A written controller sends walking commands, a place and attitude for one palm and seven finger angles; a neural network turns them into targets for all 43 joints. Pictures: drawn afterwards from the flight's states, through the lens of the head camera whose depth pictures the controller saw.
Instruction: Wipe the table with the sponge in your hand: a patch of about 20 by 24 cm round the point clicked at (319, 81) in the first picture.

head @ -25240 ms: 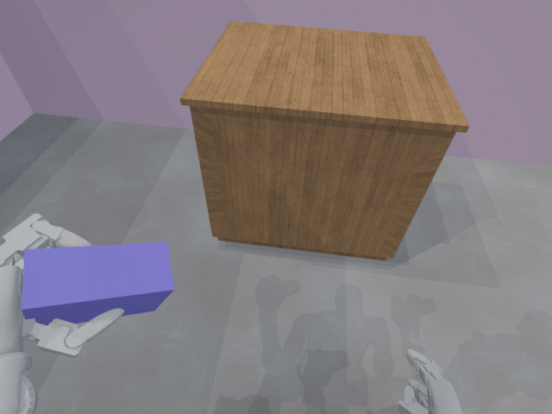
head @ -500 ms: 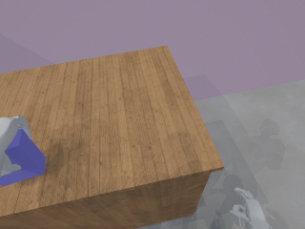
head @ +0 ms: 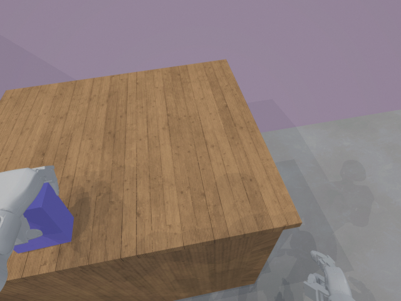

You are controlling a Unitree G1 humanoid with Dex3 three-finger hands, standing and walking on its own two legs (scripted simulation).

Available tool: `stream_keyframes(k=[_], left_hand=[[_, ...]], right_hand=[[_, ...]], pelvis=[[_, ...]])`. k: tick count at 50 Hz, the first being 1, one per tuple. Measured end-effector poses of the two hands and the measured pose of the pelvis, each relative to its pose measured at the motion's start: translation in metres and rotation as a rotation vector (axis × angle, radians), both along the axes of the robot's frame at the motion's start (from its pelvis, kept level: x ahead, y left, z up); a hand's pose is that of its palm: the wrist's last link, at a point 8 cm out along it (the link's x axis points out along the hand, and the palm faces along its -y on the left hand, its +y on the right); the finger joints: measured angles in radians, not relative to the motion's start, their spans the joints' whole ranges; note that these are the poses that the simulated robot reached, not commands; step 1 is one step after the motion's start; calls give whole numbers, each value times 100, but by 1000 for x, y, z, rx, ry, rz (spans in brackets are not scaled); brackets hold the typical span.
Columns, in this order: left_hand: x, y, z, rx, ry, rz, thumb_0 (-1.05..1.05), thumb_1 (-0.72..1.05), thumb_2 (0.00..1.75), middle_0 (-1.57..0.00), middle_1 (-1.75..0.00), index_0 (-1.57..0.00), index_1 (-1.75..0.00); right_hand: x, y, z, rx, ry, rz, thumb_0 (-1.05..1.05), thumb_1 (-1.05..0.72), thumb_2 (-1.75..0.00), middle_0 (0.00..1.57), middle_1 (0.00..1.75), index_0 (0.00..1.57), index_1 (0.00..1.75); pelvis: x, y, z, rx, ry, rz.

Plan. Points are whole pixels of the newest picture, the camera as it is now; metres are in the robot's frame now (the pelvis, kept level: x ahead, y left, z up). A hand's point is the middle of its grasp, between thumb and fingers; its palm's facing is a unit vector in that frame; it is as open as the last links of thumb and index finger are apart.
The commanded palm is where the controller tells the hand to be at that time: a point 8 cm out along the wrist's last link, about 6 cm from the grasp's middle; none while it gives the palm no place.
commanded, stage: lower the sponge onto the table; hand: left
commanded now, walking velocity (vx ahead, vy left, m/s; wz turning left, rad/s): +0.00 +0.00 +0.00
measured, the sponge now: (38, 225) +0.21 +0.37 +0.03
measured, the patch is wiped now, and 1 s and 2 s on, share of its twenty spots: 0.05 0.05 0.10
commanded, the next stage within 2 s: wipe forward along the first lane in 0.30 s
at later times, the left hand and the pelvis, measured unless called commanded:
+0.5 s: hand (33, 204) +0.23 +0.36 +0.08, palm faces -0.10 -0.02 -1.00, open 9.8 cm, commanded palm +0.22 +0.36 +0.12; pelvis -0.01 -0.01 +0.00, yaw +0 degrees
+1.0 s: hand (36, 185) +0.27 +0.38 +0.08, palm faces -0.18 +0.01 -0.98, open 9.8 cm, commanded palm +0.27 +0.37 +0.10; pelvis -0.02 -0.03 -0.01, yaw +0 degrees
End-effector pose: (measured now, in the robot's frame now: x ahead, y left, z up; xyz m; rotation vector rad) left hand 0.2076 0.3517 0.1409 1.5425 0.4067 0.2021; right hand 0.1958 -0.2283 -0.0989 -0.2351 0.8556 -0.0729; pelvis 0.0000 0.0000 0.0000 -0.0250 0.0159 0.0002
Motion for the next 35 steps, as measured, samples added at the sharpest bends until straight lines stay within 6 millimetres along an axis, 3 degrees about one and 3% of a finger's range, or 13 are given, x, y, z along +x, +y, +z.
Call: stream_keyframes(k=[5, 13, 35], left_hand=[[-1, -12, 5, 16, -48, -95, 0, -46, 106, -76, -137, -75, -136], [-1, -1, 0, 10, -68, -31, 0, -46, 107, -76, -136, -76, -135], [21, 6, -3, 25, 1, -8, 0, -49, 107, -79, -133, -78, -133]], right_hand=[[1, 4, 3, -5, -8, 8, 1, -90, -89, 20, 30, 20, 30], [-3, 2, 1, -1, 16, 12, 1, -90, -89, 20, 30, 20, 30], [-34, -33, -12, -30, 81, -43, 1, -90, -89, 20, 30, 20, 30]], pelvis=[[0, -1, 0, -1, -10, 1], [-5, -5, 0, -1, 0, -1], [-10, -17, -3, 0, 35, 4]])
